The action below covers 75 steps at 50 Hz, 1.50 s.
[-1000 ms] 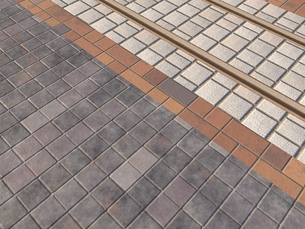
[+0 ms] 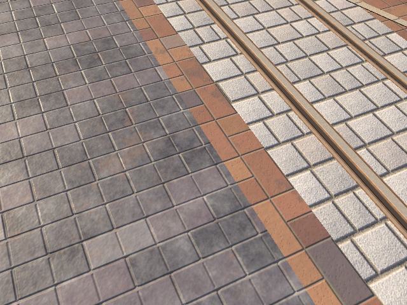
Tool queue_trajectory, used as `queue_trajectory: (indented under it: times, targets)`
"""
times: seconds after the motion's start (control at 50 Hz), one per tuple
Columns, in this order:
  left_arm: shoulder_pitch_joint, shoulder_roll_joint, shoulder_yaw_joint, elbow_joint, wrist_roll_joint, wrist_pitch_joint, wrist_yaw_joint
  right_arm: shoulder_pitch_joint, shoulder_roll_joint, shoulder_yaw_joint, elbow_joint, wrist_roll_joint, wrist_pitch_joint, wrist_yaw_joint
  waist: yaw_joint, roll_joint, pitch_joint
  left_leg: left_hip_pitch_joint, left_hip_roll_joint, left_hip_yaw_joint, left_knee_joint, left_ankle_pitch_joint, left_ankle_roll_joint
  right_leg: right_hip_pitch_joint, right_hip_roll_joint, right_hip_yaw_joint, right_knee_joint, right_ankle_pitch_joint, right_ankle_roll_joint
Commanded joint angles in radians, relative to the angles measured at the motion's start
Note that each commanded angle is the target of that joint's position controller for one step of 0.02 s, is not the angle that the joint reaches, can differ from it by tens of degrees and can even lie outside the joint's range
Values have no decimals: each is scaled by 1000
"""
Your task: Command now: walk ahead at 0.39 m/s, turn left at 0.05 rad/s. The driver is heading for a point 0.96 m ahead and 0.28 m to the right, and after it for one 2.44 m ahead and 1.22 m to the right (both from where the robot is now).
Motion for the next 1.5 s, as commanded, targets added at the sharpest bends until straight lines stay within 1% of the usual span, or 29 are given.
queue_trajectory:
  times: [0.02, 0.06, 0.1, 0.16, 0.24, 0.3, 0.32, 0.34, 0.36, 0.38, 0.4, 0.44, 0.5, 0.56, 0.6, 0.62, 0.64, 0.66, 0.7, 0.76, 0.9, 1.22, 1.24, 1.3, 1.34, 1.38, 1.42, 1.46, 1.5]
  targets:
    - [61, 59, 15, -34, 14, 14, -3, 77, -89, -20, -6, 11, -25, -8, 3, 108, -33, 179, 256, -235, -228, 526, 123, -161, -45, 30, 18, 46, 23]
    - [58, 46, 15, -31, 15, 26, -5, 98, -106, -23, 18, 20, -34, -9, 22, 94, -45, 173, 243, -163, -216, 729, 133, -147, -30, 17, -12, 79, 44]
    - [10, 36, 12, -40, 16, 32, -4, 109, -113, -23, 37, 21, -31, -13, 19, 105, -36, 167, 225, -112, -215, 780, 129, -156, -27, 5, -84, 137, 55]
    - [-87, 18, -3, -59, 11, 34, 2, 126, -105, -16, 64, 18, -19, -17, -7, 124, -21, 156, 193, -56, -205, 782, 111, -112, -18, -23, -261, 224, 54]
    - [-132, 27, -9, -55, 7, 29, 23, 172, -108, -15, 111, 14, -7, -22, -37, 126, -31, 218, 214, -70, -143, 790, 103, -46, 10, -36, -402, 251, 24]
    - [-71, 31, -6, -22, 11, 13, 36, 145, -108, -15, 131, 22, 5, -32, -4, 99, -27, 233, 214, -96, -34, 714, 76, 67, 28, -34, -574, 276, -13]
    - [-16, 49, -3, 1, 16, -1, 41, 151, -107, -15, 137, 25, 5, -34, 19, 51, -52, 205, 177, -89, 42, 603, 40, 186, -1, 3, -678, 473, -24]
    - [52, 121, 11, 16, 22, -16, 46, 181, -89, -8, 126, 23, 0, -38, 16, -31, -128, 128, 123, -61, 152, 343, 5, 345, -145, 128, -632, 884, -47]
    - [51, 142, 14, 23, 7, -6, 47, 332, -7, 8, 168, 45, 16, -38, -35, -187, -220, 58, 10, -32, 294, -200, -20, 434, -325, 296, -604, 1178, -215]
    - [41, 91, 0, 19, -13, 3, 41, 290, -54, -2, 184, 33, 43, -45, -3, -159, -220, 19, -7, -79, 374, -459, -19, 385, -356, 370, -663, 1046, -273]
    - [-8, 83, -5, 14, -11, 7, 40, 222, -72, -10, 172, 21, 57, -44, -10, -119, -132, -22, -8, -100, 425, -488, -25, 304, -327, 347, -718, 853, -267]
    - [-95, 57, -18, 8, 1, 20, 53, 155, -51, -10, 174, 7, 75, -39, -45, -68, -45, -10, 26, -117, 391, -386, -41, 168, -254, 269, -802, 563, -196]
    - [-134, 50, -22, 23, 4, 26, 57, 188, -12, 3, 219, 9, 89, -42, -68, -85, -49, 87, 22, -85, 243, -274, -69, 114, -172, 174, -827, 418, -128]
    - [-136, 66, -17, 47, -7, 35, 53, 184, -5, 8, 247, 15, 94, -48, -67, -76, -54, 154, 23, -64, 91, -137, -71, 84, -150, 161, -828, 186, -104]
    - [-136, 65, -14, 58, -13, 45, 49, 168, -12, 12, 257, 4, 90, -50, -63, -53, -8, 211, 46, -86, -41, -10, -59, 1, -126, 164, -845, -41, -45]
    - [-127, 61, -13, 63, -13, 49, 45, 156, -32, 13, 250, -5, 83, -50, -51, -42, 20, 205, 91, -137, -88, -25, -51, -25, -111, 166, -847, -99, -12]
    - [-111, 50, -10, 67, -19, 55, 42, 138, -55, 10, 253, 2, 77, -49, -23, 12, 71, 92, 106, -171, -103, -112, -41, 6, -67, 133, -847, -66, 7]
    - [-107, 41, -11, 79, -17, 57, 39, 132, -44, 12, 264, 11, 71, -48, -19, 63, 87, 11, 108, -183, -136, -157, -38, 88, -53, 111, -810, 18, 10]
    - [-74, 28, -13, 105, -11, 52, 38, 116, -31, 17, 272, 17, 55, -50, -1, 100, 55, -17, 119, -194, -181, -134, -40, 197, -49, 95, -749, 153, 5]
    - [-64, 26, -14, 133, -7, 44, 38, 119, -27, 19, 278, 20, 43, -54, -1, 68, 28, 26, 120, -190, -184, -69, -34, 218, -54, 92, -736, 222, 2]
    - [-52, 7, -24, 183, -9, 45, 45, 158, -12, 21, 303, 19, 46, -56, -15, 37, 43, 67, 117, -180, -180, -30, -22, 193, -55, 87, -741, 243, 16]
    - [-6, -24, -34, 254, -8, 46, 56, 188, 20, 28, 329, 20, 44, -61, -17, 33, 52, 99, 113, -167, -170, 45, -16, 196, -61, 85, -723, 296, 23]
    - [1, -29, -35, 258, -7, 47, 56, 202, 22, 28, 333, 19, 44, -60, -20, 36, 32, 106, 107, -167, -184, -38, -12, 202, -50, 78, -721, 229, 22]
    - [-23, -20, -23, 238, 3, 55, 47, 234, -41, -1, 330, 16, 59, -57, -41, 118, 96, 74, 129, -257, -238, -489, 54, 68, 42, -6, -576, -88, 6]
    - [-86, -49, -25, 196, 21, 51, 34, 288, -67, -19, 334, 16, 63, -55, -75, 174, 193, 87, 258, -414, -334, -661, 130, -101, 56, -63, -421, -82, 3]
    - [-137, -41, -20, 152, 24, 32, 23, 307, -60, -26, 334, 6, 51, -53, -84, 167, 222, 124, 326, -478, -363, -572, 177, -205, 1, -32, -304, -62, -8]
    - [-153, -23, -10, 123, 17, 9, 12, 298, -64, -32, 328, -1, 32, -50, -71, 138, 200, 204, 322, -441, -335, -419, 179, -252, -25, -13, -304, -64, -14]
    - [-146, -20, -1, 107, 4, -10, 4, 276, -67, -37, 319, 3, 17, -47, -51, 134, 165, 201, 289, -367, -298, -296, 157, -164, -13, -32, -389, -22, -16]
    - [-27, -41, 5, 135, -5, -17, 1, 215, -72, -40, 303, 16, 9, -43, 25, 118, 133, 55, 234, -266, -213, -213, 121, 109, 36, -87, -542, 94, -21]
Keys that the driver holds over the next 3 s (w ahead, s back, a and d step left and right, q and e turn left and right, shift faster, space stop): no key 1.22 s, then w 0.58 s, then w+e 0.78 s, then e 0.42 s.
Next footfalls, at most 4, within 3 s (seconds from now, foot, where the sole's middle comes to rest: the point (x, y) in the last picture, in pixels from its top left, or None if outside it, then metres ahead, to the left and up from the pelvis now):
0.32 right None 0.24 -0.10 -0.78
0.62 left None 0.18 0.11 -0.78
1.54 right None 0.31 -0.11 -0.78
2.02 left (197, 251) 0.67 0.04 -0.78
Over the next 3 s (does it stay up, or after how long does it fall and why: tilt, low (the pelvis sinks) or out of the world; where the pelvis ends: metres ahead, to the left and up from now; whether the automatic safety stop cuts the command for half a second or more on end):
stays up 0.94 -0.18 0.00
